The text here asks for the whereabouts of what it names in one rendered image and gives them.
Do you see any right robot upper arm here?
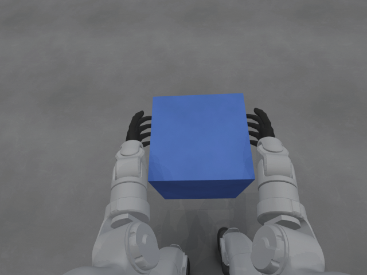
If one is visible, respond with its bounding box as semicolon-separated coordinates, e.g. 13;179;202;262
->
251;223;350;275

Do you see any robot right hand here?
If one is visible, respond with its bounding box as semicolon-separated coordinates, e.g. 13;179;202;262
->
246;108;275;147

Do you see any robot left hand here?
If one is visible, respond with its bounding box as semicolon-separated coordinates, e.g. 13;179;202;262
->
126;111;152;147

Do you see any carton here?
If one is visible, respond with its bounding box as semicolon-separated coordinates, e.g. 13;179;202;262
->
148;93;255;199

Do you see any right robot foot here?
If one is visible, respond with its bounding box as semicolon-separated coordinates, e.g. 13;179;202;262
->
217;227;230;275

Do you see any robot left forearm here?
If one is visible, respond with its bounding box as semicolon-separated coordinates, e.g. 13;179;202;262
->
92;140;150;265

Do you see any robot right forearm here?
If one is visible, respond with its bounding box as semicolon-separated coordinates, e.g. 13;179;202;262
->
255;137;318;242

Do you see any left robot upper arm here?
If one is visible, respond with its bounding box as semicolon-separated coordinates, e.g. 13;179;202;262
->
63;221;161;275

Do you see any left robot shin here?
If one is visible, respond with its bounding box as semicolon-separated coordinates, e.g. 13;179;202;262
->
170;244;181;250

